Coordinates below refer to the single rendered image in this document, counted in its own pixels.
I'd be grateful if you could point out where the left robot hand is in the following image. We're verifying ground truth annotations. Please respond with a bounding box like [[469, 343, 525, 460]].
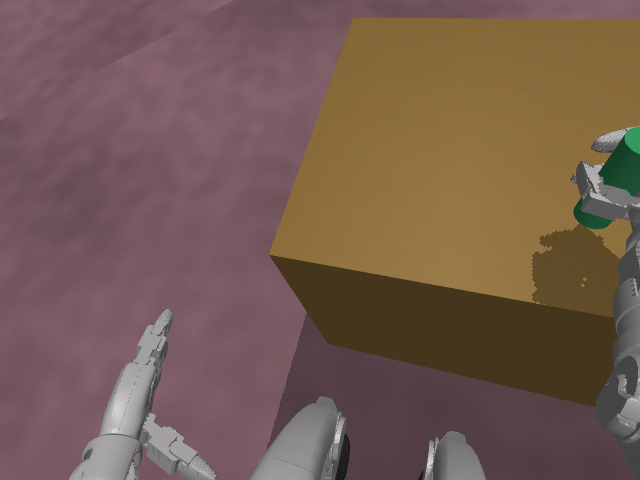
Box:
[[98, 309, 217, 480]]

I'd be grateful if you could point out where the left robot arm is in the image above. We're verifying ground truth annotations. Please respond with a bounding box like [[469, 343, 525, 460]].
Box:
[[69, 434, 143, 480]]

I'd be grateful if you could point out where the can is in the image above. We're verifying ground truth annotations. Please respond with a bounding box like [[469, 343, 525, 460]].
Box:
[[573, 126, 640, 229]]

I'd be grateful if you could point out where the right robot arm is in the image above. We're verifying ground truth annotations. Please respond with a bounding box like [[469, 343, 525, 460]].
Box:
[[596, 226, 640, 480]]

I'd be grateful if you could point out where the left robot foot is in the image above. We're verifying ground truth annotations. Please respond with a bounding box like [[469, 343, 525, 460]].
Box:
[[334, 434, 350, 480]]

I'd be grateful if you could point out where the right robot hand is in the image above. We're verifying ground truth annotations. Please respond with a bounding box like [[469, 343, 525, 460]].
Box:
[[570, 126, 640, 232]]

